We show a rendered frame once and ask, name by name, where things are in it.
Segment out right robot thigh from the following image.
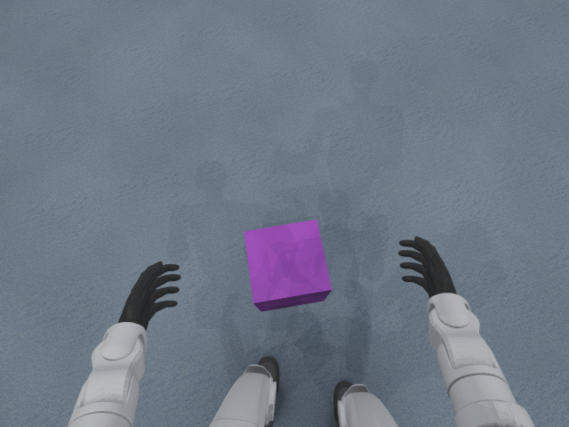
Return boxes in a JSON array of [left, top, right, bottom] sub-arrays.
[[338, 392, 398, 427]]

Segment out robot right forearm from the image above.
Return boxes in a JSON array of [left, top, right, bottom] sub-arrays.
[[427, 293, 535, 427]]

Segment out left robot hand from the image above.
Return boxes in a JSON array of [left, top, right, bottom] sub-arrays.
[[118, 262, 181, 330]]

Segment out robot left forearm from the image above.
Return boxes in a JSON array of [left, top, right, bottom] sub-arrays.
[[68, 322, 148, 427]]

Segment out carton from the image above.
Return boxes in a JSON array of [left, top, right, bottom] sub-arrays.
[[244, 220, 332, 311]]

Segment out right robot hand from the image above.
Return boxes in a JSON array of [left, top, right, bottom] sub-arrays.
[[398, 237, 457, 299]]

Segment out robot right shin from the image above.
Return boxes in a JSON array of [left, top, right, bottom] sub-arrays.
[[343, 384, 370, 397]]

